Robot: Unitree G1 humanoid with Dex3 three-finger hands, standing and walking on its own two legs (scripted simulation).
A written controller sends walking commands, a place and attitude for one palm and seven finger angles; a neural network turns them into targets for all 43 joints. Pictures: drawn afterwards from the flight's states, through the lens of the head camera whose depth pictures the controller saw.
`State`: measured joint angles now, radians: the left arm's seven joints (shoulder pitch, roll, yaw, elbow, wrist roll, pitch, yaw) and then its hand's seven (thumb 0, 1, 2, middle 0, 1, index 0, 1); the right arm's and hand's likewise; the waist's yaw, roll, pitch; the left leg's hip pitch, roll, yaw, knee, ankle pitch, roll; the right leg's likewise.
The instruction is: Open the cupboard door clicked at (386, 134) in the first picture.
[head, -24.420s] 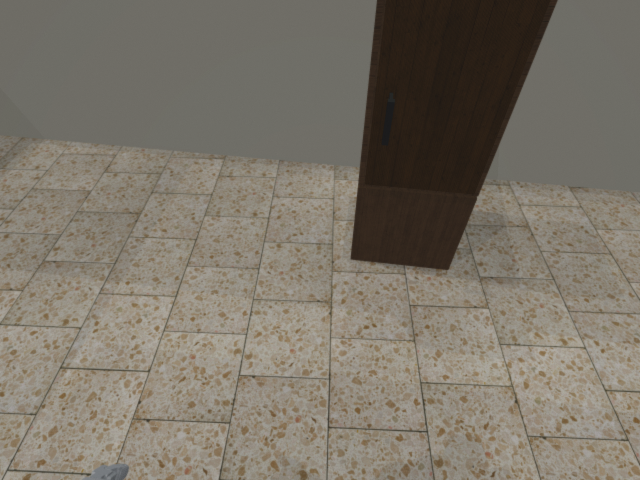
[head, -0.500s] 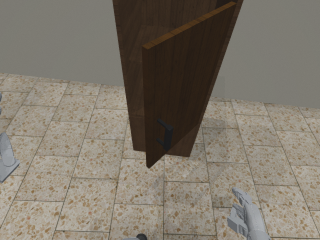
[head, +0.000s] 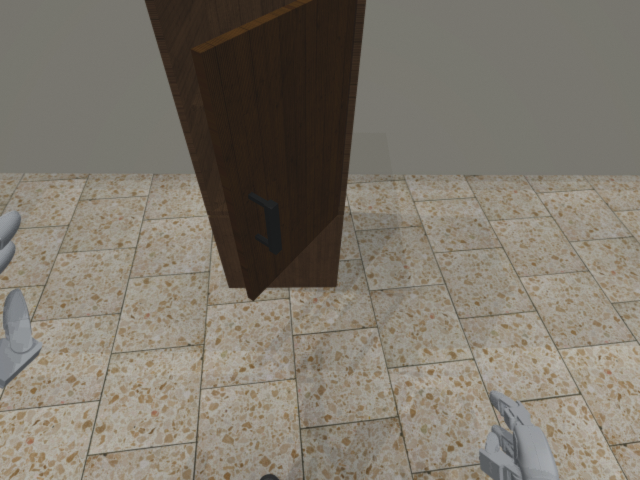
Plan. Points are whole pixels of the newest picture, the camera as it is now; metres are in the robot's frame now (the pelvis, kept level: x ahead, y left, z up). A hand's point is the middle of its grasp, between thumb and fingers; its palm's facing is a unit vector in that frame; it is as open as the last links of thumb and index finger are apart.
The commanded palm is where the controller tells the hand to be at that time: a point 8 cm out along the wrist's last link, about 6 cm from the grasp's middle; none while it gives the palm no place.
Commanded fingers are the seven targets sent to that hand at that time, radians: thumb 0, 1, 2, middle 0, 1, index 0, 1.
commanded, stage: stop stepping back and stand still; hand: left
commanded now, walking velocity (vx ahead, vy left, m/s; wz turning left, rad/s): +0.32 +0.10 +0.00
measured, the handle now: (265, 224) +0.57 +0.11 -0.08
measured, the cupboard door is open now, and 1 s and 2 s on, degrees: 53 53 53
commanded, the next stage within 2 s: let the arm hang, fingers relaxed in 1.02 s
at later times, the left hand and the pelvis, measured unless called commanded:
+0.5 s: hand out of the picture +0.13 +0.28 +0.16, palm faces +0.45 -0.76 -0.46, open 7.4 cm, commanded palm +0.07 +0.32 +0.18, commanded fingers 0.00 0.90 0.90 -0.20 -0.30 -0.20 -0.30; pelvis -0.05 +0.01 +0.01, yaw +3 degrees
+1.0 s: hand out of the picture +0.12 +0.30 +0.16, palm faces +0.45 -0.77 -0.46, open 7.4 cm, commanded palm +0.06 +0.34 +0.18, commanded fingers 0.00 0.90 0.90 -0.20 -0.30 -0.20 -0.30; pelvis -0.06 +0.03 +0.01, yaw +3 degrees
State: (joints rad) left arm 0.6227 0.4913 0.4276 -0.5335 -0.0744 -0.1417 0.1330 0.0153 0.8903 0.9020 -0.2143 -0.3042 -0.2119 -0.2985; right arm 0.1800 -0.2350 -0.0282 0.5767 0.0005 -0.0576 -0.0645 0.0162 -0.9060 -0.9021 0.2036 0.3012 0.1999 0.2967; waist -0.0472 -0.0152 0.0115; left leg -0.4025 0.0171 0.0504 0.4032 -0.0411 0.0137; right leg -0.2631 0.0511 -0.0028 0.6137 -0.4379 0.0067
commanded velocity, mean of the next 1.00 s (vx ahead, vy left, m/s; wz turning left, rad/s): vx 0.06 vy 0.02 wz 0.00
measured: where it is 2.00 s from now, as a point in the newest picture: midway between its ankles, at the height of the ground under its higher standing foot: outside the picture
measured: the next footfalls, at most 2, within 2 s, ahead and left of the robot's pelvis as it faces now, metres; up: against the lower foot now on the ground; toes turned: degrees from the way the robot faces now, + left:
left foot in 0.28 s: -0.02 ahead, +0.13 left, +0.00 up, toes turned +5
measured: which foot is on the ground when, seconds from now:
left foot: down 0.00-0.02, up 0.04-0.26, down 0.28-1.00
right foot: down 0.00-1.00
